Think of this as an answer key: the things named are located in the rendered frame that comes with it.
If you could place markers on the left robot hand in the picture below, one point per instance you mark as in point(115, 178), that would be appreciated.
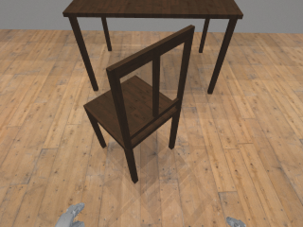
point(67, 218)

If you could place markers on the table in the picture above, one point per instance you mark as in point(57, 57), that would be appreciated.
point(162, 9)

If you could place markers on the chair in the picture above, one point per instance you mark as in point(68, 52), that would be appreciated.
point(132, 110)

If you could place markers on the right robot hand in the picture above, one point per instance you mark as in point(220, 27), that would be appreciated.
point(234, 222)

